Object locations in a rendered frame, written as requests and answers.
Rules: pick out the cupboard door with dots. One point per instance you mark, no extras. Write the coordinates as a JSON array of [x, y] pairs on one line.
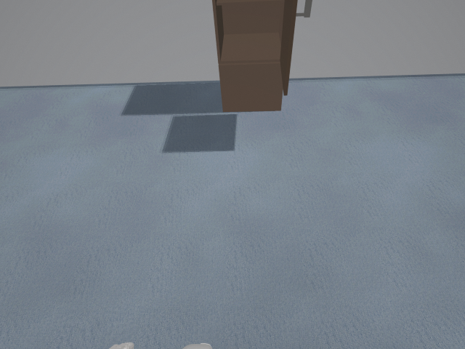
[[289, 18]]

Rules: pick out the handle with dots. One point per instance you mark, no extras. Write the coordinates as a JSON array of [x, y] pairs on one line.
[[307, 9]]

